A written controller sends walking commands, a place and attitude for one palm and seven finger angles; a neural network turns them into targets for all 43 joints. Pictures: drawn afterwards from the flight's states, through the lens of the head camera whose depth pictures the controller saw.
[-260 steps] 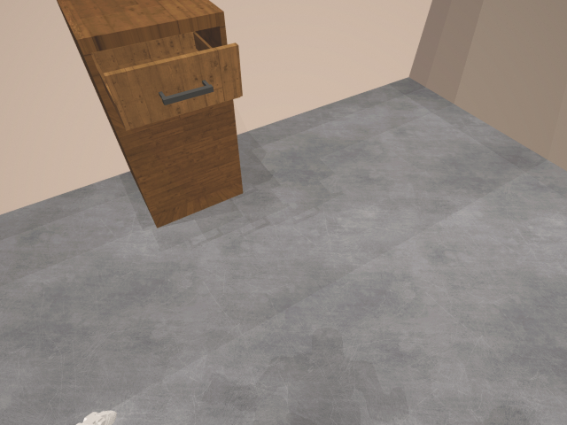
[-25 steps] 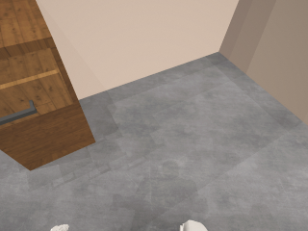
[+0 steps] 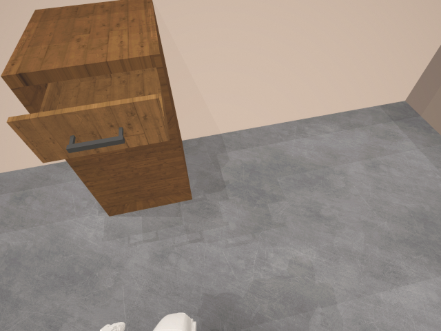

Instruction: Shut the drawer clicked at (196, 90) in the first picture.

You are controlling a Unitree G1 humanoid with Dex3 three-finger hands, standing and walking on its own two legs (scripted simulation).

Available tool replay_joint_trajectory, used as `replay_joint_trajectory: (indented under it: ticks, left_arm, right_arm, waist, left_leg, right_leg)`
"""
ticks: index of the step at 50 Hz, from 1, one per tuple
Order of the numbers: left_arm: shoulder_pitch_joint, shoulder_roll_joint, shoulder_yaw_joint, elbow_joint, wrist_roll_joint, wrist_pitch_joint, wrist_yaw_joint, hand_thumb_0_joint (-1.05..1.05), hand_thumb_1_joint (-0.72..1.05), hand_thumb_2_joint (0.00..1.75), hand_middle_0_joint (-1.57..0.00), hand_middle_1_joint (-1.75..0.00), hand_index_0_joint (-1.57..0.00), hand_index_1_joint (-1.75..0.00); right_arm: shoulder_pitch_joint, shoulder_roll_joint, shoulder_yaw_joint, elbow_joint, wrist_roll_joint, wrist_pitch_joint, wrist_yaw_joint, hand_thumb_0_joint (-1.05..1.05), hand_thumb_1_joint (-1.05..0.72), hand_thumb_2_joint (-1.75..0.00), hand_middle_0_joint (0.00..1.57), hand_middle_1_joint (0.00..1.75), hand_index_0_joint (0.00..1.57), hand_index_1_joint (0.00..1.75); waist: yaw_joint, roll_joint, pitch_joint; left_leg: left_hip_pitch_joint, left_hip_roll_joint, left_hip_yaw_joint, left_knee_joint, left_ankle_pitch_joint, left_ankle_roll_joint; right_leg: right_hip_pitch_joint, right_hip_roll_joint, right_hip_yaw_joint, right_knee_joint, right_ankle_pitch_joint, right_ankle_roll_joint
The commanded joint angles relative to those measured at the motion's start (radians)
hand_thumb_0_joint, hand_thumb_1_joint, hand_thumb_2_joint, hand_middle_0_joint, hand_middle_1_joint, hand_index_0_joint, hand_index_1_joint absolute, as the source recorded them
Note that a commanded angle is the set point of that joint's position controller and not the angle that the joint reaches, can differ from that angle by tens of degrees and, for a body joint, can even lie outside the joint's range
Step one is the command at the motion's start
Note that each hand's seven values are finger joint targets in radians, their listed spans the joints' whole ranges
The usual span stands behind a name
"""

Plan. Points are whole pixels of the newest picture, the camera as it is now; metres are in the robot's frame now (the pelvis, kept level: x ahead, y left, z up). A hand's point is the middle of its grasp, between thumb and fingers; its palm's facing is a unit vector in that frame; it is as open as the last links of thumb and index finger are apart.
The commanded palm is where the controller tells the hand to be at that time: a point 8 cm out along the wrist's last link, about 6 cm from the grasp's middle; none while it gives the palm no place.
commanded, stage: turn to face it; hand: left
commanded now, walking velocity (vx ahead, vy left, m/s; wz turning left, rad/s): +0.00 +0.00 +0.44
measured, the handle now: (96, 139) +0.60 +0.38 -0.07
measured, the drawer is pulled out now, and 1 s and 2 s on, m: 0.15 0.15 0.15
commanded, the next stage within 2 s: take the last steps up to it in 0.42 s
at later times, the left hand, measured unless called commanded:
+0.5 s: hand out of the picture +0.04 +0.29 -0.17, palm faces +0.22 -0.95 -0.22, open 7.4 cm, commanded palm none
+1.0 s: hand out of the picture -0.02 +0.17 -0.15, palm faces +0.33 -0.92 -0.21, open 7.4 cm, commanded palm none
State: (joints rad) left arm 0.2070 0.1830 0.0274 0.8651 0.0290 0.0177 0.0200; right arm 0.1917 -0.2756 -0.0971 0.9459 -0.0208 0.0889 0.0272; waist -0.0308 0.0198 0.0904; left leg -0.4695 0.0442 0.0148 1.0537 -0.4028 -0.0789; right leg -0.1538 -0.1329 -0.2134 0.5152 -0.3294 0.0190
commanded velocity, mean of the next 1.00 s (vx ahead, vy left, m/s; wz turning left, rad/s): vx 0.14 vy -0.01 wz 0.18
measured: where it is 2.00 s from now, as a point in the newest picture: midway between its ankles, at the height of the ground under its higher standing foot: outside the picture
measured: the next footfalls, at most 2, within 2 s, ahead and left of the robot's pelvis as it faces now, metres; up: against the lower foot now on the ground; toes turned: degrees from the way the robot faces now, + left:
left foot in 0.14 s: +0.04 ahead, +0.14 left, +0.00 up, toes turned +10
right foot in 0.78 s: +0.06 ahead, -0.07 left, +0.00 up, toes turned +10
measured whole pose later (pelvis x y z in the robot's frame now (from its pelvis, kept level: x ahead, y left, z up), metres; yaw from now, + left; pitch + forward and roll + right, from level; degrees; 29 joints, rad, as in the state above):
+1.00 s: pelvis +0.06 +0.02 +0.01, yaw +16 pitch -2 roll +1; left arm 0.43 0.11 0.02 1.09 0.02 -0.04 0.02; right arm 0.36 -0.21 -0.08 1.08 -0.03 0.02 0.01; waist -0.02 0.04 -0.01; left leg -0.53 0.05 0.00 1.04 -0.22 0.00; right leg 0.01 -0.01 -0.10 0.30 -0.28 -0.04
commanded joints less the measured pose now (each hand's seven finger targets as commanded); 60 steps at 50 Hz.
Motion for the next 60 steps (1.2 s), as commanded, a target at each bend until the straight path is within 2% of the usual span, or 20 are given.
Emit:
replay_joint_trajectory:
  ticks: [1, 3, 5, 6, 7, 8, 15, 26, 31, 35, 37, 38, 39, 40, 41, 44, 47, 54, 58, 60]
  left_arm:
    - [0.059, 0.244, 0.074, -0.041, 0.003, -0.014, 0.014, 0.00, 0.90, 0.90, -0.20, -0.30, -0.20, -0.30]
    - [0.066, 0.257, 0.078, -0.033, 0.003, -0.009, 0.011, 0.00, 0.90, 0.90, -0.20, -0.30, -0.20, -0.30]
    - [0.051, 0.254, 0.079, -0.026, -0.006, -0.004, 0.007, 0.00, 0.90, 0.90, -0.20, -0.30, -0.20, -0.30]
    - [0.052, 0.229, 0.076, -0.035, -0.015, -0.001, 0.003, 0.00, 0.90, 0.90, -0.20, -0.30, -0.20, -0.30]
    - [0.037, 0.148, 0.056, -0.076, -0.025, -0.001, -0.006, 0.00, 0.90, 0.90, -0.20, -0.30, -0.20, -0.30]
    - [-0.004, 0.151, 0.047, -0.089, -0.016, 0.012, 0.006, 0.00, 0.90, 0.90, -0.20, -0.30, -0.20, -0.30]
    - [0.043, 0.155, 0.053, 0.023, -0.015, 0.021, -0.007, 0.00, 0.90, 0.90, -0.20, -0.30, -0.20, -0.30]
    - [-0.034, 0.121, 0.046, 0.017, -0.013, 0.027, 0.006, 0.00, 0.90, 0.90, -0.20, -0.30, -0.20, -0.30]
    - [-0.069, 0.092, 0.033, 0.017, -0.005, 0.009, -0.009, 0.00, 0.90, 0.90, -0.20, -0.30, -0.20, -0.30]
    - [0.014, 0.077, 0.028, 0.052, -0.006, -0.009, -0.020, 0.00, 0.90, 0.90, -0.20, -0.30, -0.20, -0.30]
    - [0.122, 0.069, 0.031, 0.101, -0.005, -0.024, -0.019, 0.00, 0.90, 0.90, -0.20, -0.30, -0.20, -0.30]
    - [0.170, 0.106, 0.042, 0.120, 0.002, -0.032, -0.013, 0.00, 0.90, 0.90, -0.20, -0.30, -0.20, -0.30]
    - [0.233, 0.175, 0.057, 0.129, 0.010, -0.036, -0.001, 0.00, 0.90, 0.90, -0.20, -0.30, -0.20, -0.30]
    - [0.262, 0.210, 0.058, 0.126, -0.004, -0.035, 0.005, 0.00, 0.90, 0.90, -0.20, -0.30, -0.20, -0.30]
    - [0.225, 0.187, 0.057, 0.122, -0.009, -0.046, 0.008, 0.00, 0.90, 0.90, -0.20, -0.30, -0.20, -0.30]
    - [0.154, 0.083, 0.032, 0.133, -0.014, -0.069, 0.004, 0.00, 0.90, 0.90, -0.20, -0.30, -0.20, -0.30]
    - [0.211, 0.046, 0.019, 0.165, -0.016, -0.088, 0.002, 0.00, 0.90, 0.90, -0.20, -0.30, -0.20, -0.30]
    - [0.359, 0.030, 0.008, 0.252, -0.005, -0.105, 0.012, 0.00, 0.90, 0.90, -0.20, -0.30, -0.20, -0.30]
    - [0.381, 0.047, 0.014, 0.277, -0.001, -0.094, 0.018, 0.00, 0.90, 0.90, -0.20, -0.30, -0.20, -0.30]
    - [0.369, 0.064, 0.019, 0.283, -0.001, -0.091, 0.020, 0.00, 0.90, 0.90, -0.20, -0.30, -0.20, -0.30]
  right_arm:
    - [-0.107, -0.025, 0.013, -0.114, 0.009, -0.041, 0.006, 0.00, -0.90, -0.90, 0.20, 0.30, 0.20, 0.30]
    - [-0.094, -0.028, 0.018, -0.113, 0.010, -0.049, 0.003, 0.00, -0.90, -0.90, 0.20, 0.30, 0.20, 0.30]
    - [-0.017, -0.060, 0.010, -0.098, 0.006, -0.057, -0.001, 0.00, -0.90, -0.90, 0.20, 0.30, 0.20, 0.30]
    - [0.069, -0.124, -0.006, -0.080, 0.001, -0.069, -0.004, 0.00, -0.90, -0.90, 0.20, 0.30, 0.20, 0.30]
    - [0.144, -0.244, -0.033, -0.073, -0.003, -0.081, -0.012, 0.00, -0.90, -0.90, 0.20, 0.30, 0.20, 0.30]
    - [0.181, -0.263, -0.031, -0.048, 0.009, -0.072, -0.021, 0.00, -0.90, -0.90, 0.20, 0.30, 0.20, 0.30]
    - [0.001, -0.112, 0.022, -0.083, 0.008, -0.091, -0.051, 0.00, -0.90, -0.90, 0.20, 0.30, 0.20, 0.30]
    - [0.086, -0.078, 0.023, -0.026, 0.001, -0.088, -0.053, 0.00, -0.90, -0.90, 0.20, 0.30, 0.20, 0.30]
    - [0.150, -0.071, 0.021, 0.012, -0.009, -0.096, -0.053, 0.00, -0.90, -0.90, 0.20, 0.30, 0.20, 0.30]
    - [0.136, -0.068, 0.022, 0.036, -0.007, -0.101, -0.050, 0.00, -0.90, -0.90, 0.20, 0.30, 0.20, 0.30]
    - [0.123, -0.048, 0.025, 0.050, -0.002, -0.100, -0.050, 0.00, -0.90, -0.90, 0.20, 0.30, 0.20, 0.30]
    - [0.133, -0.002, 0.031, 0.053, 0.004, -0.103, -0.048, 0.00, -0.90, -0.90, 0.20, 0.30, 0.20, 0.30]
    - [0.118, 0.053, 0.046, 0.029, 0.013, -0.109, -0.046, 0.00, -0.90, -0.90, 0.20, 0.30, 0.20, 0.30]
    - [0.052, 0.003, 0.034, -0.004, -0.002, -0.105, -0.037, 0.00, -0.90, -0.90, 0.20, 0.30, 0.20, 0.30]
    - [0.052, -0.017, 0.020, 0.002, -0.011, -0.104, -0.026, 0.00, -0.90, -0.90, 0.20, 0.30, 0.20, 0.30]
    - [0.126, 0.025, 0.015, 0.065, -0.010, -0.088, -0.014, 0.00, -0.90, -0.90, 0.20, 0.30, 0.20, 0.30]
    - [0.147, 0.057, 0.020, 0.083, -0.007, -0.091, -0.011, 0.00, -0.90, -0.90, 0.20, 0.30, 0.20, 0.30]
    - [-0.017, 0.075, 0.032, 0.039, -0.001, -0.099, -0.008, 0.00, -0.90, -0.90, 0.20, 0.30, 0.20, 0.30]
    - [-0.098, 0.098, 0.048, 0.020, 0.003, -0.115, -0.002, 0.00, -0.90, -0.90, 0.20, 0.30, 0.20, 0.30]
    - [-0.049, 0.088, 0.046, 0.038, 0.002, -0.128, -0.011, 0.00, -0.90, -0.90, 0.20, 0.30, 0.20, 0.30]
  waist:
    - [0.069, -0.252, -0.075]
    - [0.070, -0.258, -0.100]
    - [0.021, -0.197, -0.130]
    - [-0.029, -0.035, -0.200]
    - [-0.064, 0.311, -0.227]
    - [-0.067, 0.232, -0.254]
    - [0.024, 0.084, -0.147]
    - [0.003, 0.090, -0.083]
    - [-0.024, 0.091, -0.073]
    - [0.018, 0.070, -0.040]
    - [0.063, 0.026, -0.038]
    - [0.081, -0.072, -0.027]
    - [0.109, -0.293, -0.003]
    - [0.124, -0.251, 0.060]
    - [0.094, -0.180, 0.076]
    - [0.021, -0.114, 0.145]
    - [0.017, -0.111, 0.100]
    - [0.060, -0.149, 0.083]
    - [0.076, -0.173, 0.069]
    - [0.050, -0.163, 0.013]
  left_leg:
    - [0.014, -0.006, 0.078, -0.214, -0.023, 0.014]
    - [0.084, -0.025, 0.106, -0.319, -0.002, 0.030]
    - [0.250, -0.035, 0.111, -0.510, 0.154, 0.049]
    - [0.435, 0.043, 0.006, -0.614, 0.355, 0.087]
    - [0.567, 0.336, -0.382, -0.660, 0.813, 0.231]
    - [0.521, 0.394, -0.373, -0.654, 0.949, 0.305]
    - [0.392, 0.192, -0.148, -0.703, 0.793, 0.238]
    - [0.371, 0.192, -0.277, -0.780, 0.531, 0.265]
    - [0.341, 0.198, -0.386, -0.857, 0.030, 0.286]
    - [0.180, 0.162, -0.381, -0.864, -0.165, 0.265]
    - [0.067, 0.088, -0.296, -0.770, -0.194, 0.209]
    - [-0.075, 0.023, -0.226, -0.632, -0.189, 0.165]
    - [-0.240, -0.095, -0.056, -0.370, -0.154, 0.116]
    - [-0.270, -0.066, -0.037, -0.204, -0.141, 0.108]
    - [-0.258, -0.033, -0.063, -0.111, -0.075, 0.112]
    - [-0.190, 0.012, -0.042, 0.003, 0.113, 0.094]
    - [-0.185, 0.018, -0.012, 0.022, 0.214, 0.073]
    - [-0.219, 0.040, 0.046, -0.135, 0.218, 0.071]
    - [-0.102, 0.006, 0.100, -0.325, 0.178, 0.098]
    - [0.043, -0.036, 0.126, -0.421, 0.156, 0.121]
  right_leg:
    - [0.073, -0.232, 0.091, -0.091, 0.565, -0.125]
    - [0.074, -0.232, 0.081, -0.043, 0.595, -0.111]
    - [0.002, -0.213, 0.036, 0.081, 0.532, -0.060]
    - [-0.122, -0.165, 0.011, 0.276, 0.402, -0.012]
    - [-0.403, -0.002, 0.007, 0.528, -0.273, 0.071]
    - [-0.397, 0.005, 0.147, 0.624, -0.374, 0.055]
    - [-0.357, 0.011, 0.196, 0.638, -0.059, 0.061]
    - [-0.333, 0.039, 0.213, 0.450, -0.068, 0.062]
    - [-0.288, 0.071, 0.204, 0.307, -0.130, 0.026]
    - [-0.088, 0.110, 0.176, 0.105, -0.108, 0.000]
    - [0.117, 0.115, 0.156, -0.115, -0.010, -0.009]
    - [0.241, 0.028, 0.271, -0.198, -0.114, -0.039]
    - [0.283, -0.191, 0.578, -0.352, -0.369, -0.120]
    - [0.152, -0.317, 0.714, -0.462, -0.498, -0.189]
    - [0.071, -0.302, 0.704, -0.487, -0.513, -0.202]
    - [-0.043, -0.175, 0.445, -0.451, -0.232, -0.142]
    - [0.021, -0.110, 0.280, -0.412, 0.073, -0.117]
    - [0.145, -0.124, 0.234, -0.323, 0.519, -0.153]
    - [0.161, -0.117, 0.207, -0.258, 0.672, -0.151]
    - [0.167, -0.114, 0.190, -0.139, 0.838, -0.140]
